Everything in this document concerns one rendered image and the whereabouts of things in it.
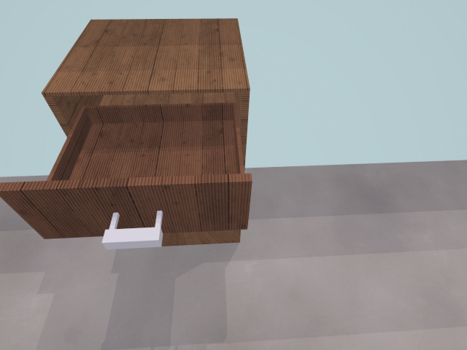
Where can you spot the handle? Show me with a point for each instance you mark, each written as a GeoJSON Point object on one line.
{"type": "Point", "coordinates": [130, 238]}

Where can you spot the drawer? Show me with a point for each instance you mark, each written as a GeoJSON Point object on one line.
{"type": "Point", "coordinates": [182, 159]}

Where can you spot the cabinet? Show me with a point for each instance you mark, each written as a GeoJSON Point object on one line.
{"type": "Point", "coordinates": [155, 61]}

